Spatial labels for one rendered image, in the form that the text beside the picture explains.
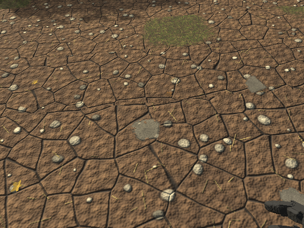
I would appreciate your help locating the robot right hand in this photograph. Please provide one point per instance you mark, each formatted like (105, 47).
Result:
(291, 209)

